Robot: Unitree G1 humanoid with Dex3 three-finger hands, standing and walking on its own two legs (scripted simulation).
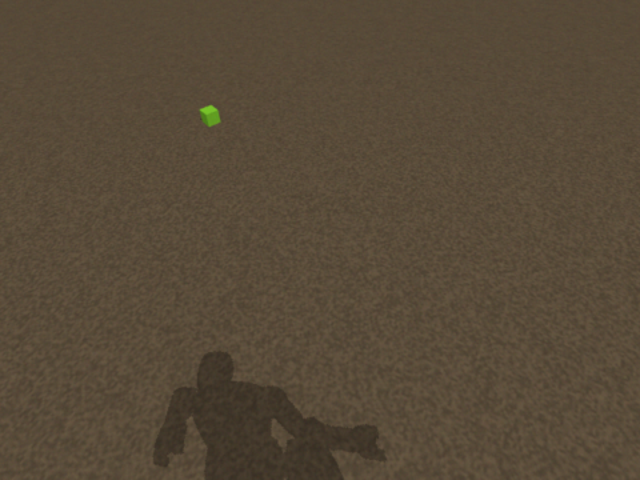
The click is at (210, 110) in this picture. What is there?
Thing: cube
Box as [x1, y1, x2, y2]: [199, 105, 220, 126]
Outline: 211,105 199,109 202,121 208,126 220,121 217,110
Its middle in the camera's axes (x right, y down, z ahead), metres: -0.66 -0.76 +2.31
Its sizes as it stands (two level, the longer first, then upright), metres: 0.080 0.080 0.080
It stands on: the floor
